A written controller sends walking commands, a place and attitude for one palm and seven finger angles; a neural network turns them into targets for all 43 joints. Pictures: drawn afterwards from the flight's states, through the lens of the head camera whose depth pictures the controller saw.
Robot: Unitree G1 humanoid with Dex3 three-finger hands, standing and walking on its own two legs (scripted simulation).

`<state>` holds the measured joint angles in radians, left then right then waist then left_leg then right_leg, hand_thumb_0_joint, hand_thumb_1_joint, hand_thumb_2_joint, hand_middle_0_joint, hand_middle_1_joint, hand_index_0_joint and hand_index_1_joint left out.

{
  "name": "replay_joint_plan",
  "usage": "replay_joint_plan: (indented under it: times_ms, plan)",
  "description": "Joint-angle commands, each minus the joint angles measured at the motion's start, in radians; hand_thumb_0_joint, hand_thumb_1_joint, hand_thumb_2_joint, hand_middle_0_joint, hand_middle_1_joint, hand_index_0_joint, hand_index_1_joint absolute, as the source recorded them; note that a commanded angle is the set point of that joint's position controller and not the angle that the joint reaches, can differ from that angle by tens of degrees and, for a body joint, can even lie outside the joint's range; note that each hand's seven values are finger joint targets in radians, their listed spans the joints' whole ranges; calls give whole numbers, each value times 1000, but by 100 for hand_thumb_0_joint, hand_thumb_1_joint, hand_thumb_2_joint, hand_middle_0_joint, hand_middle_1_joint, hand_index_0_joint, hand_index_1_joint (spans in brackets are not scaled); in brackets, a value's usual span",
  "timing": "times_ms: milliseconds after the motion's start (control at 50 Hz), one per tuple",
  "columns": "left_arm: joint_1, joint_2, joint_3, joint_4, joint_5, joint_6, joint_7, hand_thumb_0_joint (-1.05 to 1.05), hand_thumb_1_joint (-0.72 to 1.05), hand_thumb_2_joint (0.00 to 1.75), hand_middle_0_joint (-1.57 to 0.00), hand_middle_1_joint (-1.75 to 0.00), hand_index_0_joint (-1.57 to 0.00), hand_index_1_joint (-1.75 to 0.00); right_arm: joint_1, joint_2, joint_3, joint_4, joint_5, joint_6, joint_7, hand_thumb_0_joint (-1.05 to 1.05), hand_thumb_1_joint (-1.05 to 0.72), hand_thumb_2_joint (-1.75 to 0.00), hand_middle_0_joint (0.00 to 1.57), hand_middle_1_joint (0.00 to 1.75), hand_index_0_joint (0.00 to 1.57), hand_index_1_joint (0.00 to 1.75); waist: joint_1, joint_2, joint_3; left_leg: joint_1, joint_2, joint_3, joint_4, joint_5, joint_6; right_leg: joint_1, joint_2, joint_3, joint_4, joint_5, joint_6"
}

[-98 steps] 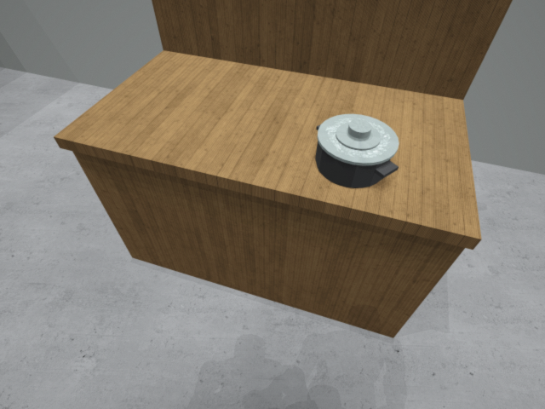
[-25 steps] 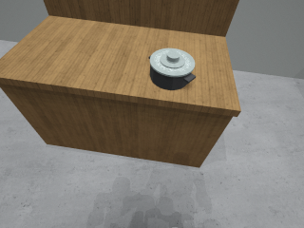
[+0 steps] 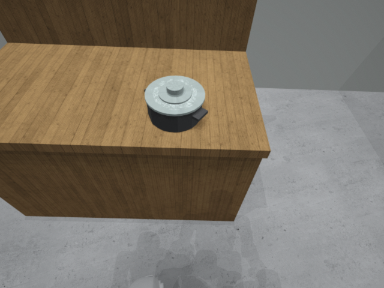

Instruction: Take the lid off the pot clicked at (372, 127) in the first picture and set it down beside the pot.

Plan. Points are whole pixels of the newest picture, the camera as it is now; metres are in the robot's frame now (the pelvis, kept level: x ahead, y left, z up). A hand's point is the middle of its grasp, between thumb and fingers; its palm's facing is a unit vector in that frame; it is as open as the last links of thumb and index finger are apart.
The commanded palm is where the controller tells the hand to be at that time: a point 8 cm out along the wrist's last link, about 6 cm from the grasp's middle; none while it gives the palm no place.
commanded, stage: take the last steps up to it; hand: left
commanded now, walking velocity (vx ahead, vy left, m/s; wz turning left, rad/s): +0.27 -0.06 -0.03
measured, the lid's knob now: (174, 87) +0.68 +0.08 +0.01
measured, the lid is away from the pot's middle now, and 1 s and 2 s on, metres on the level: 0.00 0.00 0.00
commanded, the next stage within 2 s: come to a stop and stand still in 0.30 s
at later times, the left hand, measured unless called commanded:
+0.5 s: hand (130, 253) +0.23 +0.17 -0.17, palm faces +0.01 -0.98 -0.22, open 7.3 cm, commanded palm none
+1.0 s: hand (101, 275) +0.18 +0.23 -0.19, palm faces +0.10 -0.97 -0.20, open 7.4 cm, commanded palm none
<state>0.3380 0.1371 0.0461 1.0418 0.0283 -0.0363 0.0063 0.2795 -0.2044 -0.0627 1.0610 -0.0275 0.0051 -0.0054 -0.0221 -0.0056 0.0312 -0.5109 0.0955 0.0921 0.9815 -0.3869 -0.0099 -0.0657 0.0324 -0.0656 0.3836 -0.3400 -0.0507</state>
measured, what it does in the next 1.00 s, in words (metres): walks ahead: left foot, then right foot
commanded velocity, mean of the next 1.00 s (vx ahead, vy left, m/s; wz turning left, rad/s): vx -0.02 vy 0.03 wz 0.00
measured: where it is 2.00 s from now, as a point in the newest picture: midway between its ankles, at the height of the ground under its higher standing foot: outside the picture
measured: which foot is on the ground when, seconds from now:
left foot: up 0.00-0.12, down 0.14-0.52, up 0.54-0.86, down 0.88-1.00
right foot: down 0.00-0.16, up 0.18-0.50, down 0.52-0.88, up 0.90-1.00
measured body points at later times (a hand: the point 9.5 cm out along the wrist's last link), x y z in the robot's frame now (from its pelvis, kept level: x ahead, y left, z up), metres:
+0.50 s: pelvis +0.16 -0.03 +0.00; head +0.18 -0.03 +0.45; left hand +0.23 +0.22 -0.15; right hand +0.15 -0.25 -0.16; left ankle +0.13 +0.10 -0.74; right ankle +0.23 -0.17 -0.73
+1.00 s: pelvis +0.15 +0.03 -0.01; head +0.15 +0.07 +0.44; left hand +0.18 +0.28 -0.18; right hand +0.23 -0.21 -0.13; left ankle +0.16 +0.10 -0.74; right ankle +0.17 -0.14 -0.69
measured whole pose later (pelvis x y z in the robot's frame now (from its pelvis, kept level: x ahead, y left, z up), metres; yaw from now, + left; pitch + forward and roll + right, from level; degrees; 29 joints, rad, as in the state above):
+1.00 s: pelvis +0.15 +0.03 -0.01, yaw +1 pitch -2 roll -1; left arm 0.24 0.23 0.07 1.02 0.03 0.08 0.04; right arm 0.19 -0.16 -0.03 0.96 -0.02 0.02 -0.03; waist 0.02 -0.07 0.03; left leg -0.25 -0.03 0.07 0.57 -0.28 0.08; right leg -0.44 -0.04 0.05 0.95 -0.45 0.02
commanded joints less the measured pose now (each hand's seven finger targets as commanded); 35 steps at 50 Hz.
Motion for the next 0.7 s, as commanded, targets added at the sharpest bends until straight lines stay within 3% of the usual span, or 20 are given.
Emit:
replay_joint_plan:
  times_ms: [0, 40, 80, 100, 120, 140, 160, 200, 240, 300, 400, 440, 460, 480, 500, 520, 540, 560, 600, 680]
  plan:
    - [49, 168, 30, -7, -1, -26, 15, 0, 90, 90, -20, -30, -20, -30, -72, -6, 10, -88, 5, -46, 16, 0, -90, -90, 20, 30, 20, 30, 10, -95, 57, 4, -12, 27, -192, 68, 5, -22, -243, 150, -130, 448, -151]
    - [45, 171, 29, 3, -2, -26, 12, 0, 90, 90, -20, -30, -20, -30, -41, -5, 9, -78, 8, -58, 12, 0, -90, -90, 20, 30, 20, 30, -5, -89, 45, 108, -51, 54, -281, 99, 19, -33, -223, 130, -76, 527, -132]
    - [45, 161, 27, 18, -13, -25, 10, 0, 90, 90, -20, -30, -20, -30, 98, -24, 3, -27, 1, -72, -6, 0, -90, -90, 20, 30, 20, 30, -65, -53, -19, 324, -98, 76, -437, 212, 37, -47, -166, 78, 152, 678, -92]
    - [69, 137, 24, 16, -19, -24, 7, 0, 90, 90, -20, -30, -20, -30, 219, -86, -10, 3, -6, -78, -19, 0, -90, -90, 20, 30, 20, 30, -106, 35, -107, 519, -13, -49, -483, 277, 73, -143, -128, 69, 363, 558, -58]
    - [107, 78, 16, -5, -27, -19, 0, 0, 90, 90, -20, -30, -20, -30, 306, -206, -37, 9, -16, -82, -28, 0, -90, -90, 20, 30, 20, 30, -114, 270, -175, 658, 281, -463, -575, 359, 195, -377, -2, -13, 664, 30, -4]
    - [88, 87, 16, -27, -19, -20, 2, 0, 90, 90, -20, -30, -20, -30, 320, -226, -33, 6, -4, -68, -33, 0, -90, -90, 20, 30, 20, 30, -98, 268, -189, 666, 403, -641, -679, 421, 289, -485, 22, 82, 875, -252, -13]
    - [30, 104, 22, -27, -5, -16, 7, 0, 90, 90, -20, -30, -20, -30, 232, -181, -24, -3, -1, -62, -32, 0, -90, -90, 20, 30, 20, 30, -81, 157, -73, 512, 376, -564, -708, 288, 296, -516, -41, 124, 948, -222, -20]
    - [-14, 80, 28, -32, 2, -5, -7, 0, 90, 90, -20, -30, -20, -30, 101, -70, 6, -33, 0, -77, -36, 0, -90, -90, 20, 30, 20, 30, -21, 109, 80, 297, 292, -415, -758, 192, 239, -543, -102, 139, 933, -70, 4]
    - [28, 49, 21, -21, 5, 12, -15, 0, 90, 90, -20, -30, -20, -30, 45, -46, 17, -39, 2, -88, -35, 0, -90, -90, 20, 30, 20, 30, 30, 92, 67, 227, 230, -259, -758, 294, 203, -477, -122, 116, 832, -14, 25]
    - [38, 29, 16, -30, -1, 33, -16, 0, 90, 90, -20, -30, -20, -30, 22, -73, 5, -44, 4, -85, -30, 0, -90, -90, 20, 30, 20, 30, 49, 123, 17, 216, 171, -114, -752, 373, 185, -392, -130, 51, 622, 21, 51]
    - [-47, 37, 10, -65, 1, 20, -14, 0, 90, 90, -20, -30, -20, -30, 35, -100, -5, -37, -1, -58, -23, 0, -90, -90, 20, 30, 20, 30, 18, 125, 27, 221, 152, -106, -687, 300, 176, -277, -96, -28, 316, 72, 68]
    - [25, 47, 8, -36, -1, 9, -1, 0, 90, 90, -20, -30, -20, -30, 19, -81, 7, -30, 2, -48, -24, 0, -90, -90, 20, 30, 20, 30, 60, 49, -15, 208, 95, -64, -551, 352, 107, -122, -74, -40, 130, 226, 77]
    - [80, 93, 10, -15, 0, -4, 10, 0, 90, 90, -20, -30, -20, -30, 35, -56, 12, -21, 9, -45, -22, 0, -90, -90, 20, 30, 20, 30, 72, -44, -68, 222, 38, -27, -460, 251, 51, -43, -124, 27, 40, 397, 80]
    - [71, 160, 13, -11, 2, -15, 22, 0, 90, 90, -20, -30, -20, -30, 66, -6, 20, -24, 19, -38, -21, 0, -90, -90, 20, 30, 20, 30, 40, -207, -94, 143, -28, -5, -401, 11, 1, 9, -281, 233, 35, 666, 29]
    - [47, 211, 16, -21, -5, -14, 23, 0, 90, 90, -20, -30, -20, -30, 114, 0, 19, -19, 24, -21, -26, 0, -90, -90, 20, 30, 20, 30, 17, -254, -126, 182, -62, -4, -352, -152, -21, -16, -397, 297, 4, 809, -51]
    - [21, 232, 16, -42, -4, -3, 23, 0, 90, 90, -20, -30, -20, -30, 118, -8, 11, -19, 23, -9, -27, 0, -90, -90, 20, 30, 20, 30, 14, -119, -95, 219, -63, -26, -306, -175, -15, -74, -415, 252, 1, 856, -85]
    - [1, 230, 21, -39, -1, 2, 31, 0, 90, 90, -20, -30, -20, -30, 84, 19, 13, -17, 24, 0, -28, 0, -90, -90, 20, 30, 20, 30, 18, -108, -60, 180, -64, -19, -257, -180, -22, -80, -403, 254, 34, 945, -104]
    - [-2, 237, 34, -30, -2, 2, 39, 0, 90, 90, -20, -30, -20, -30, 82, 2, 11, -19, 23, 12, -32, 0, -90, -90, 20, 30, 20, 30, 30, -270, -94, 129, -63, -28, -183, -208, -31, -19, -404, 282, 52, 1057, -129]
    - [9, 214, 37, -30, -1, 13, 51, 0, 90, 90, -20, -30, -20, -30, 35, -40, -2, -37, 25, 20, -37, 0, -90, -90, 20, 30, 20, 30, 60, -272, -100, 60, -69, -88, -31, -223, -38, 41, -417, 262, 64, 1180, -172]
    - [-38, 235, 57, -65, 7, 32, 63, 0, 90, 90, -20, -30, -20, -30, -28, -30, -11, -78, 16, 43, -19, 0, -90, -90, 20, 30, 20, 30, 60, -138, -103, 37, -86, -109, 83, -144, -45, -43, -415, 213, 31, 955, -177]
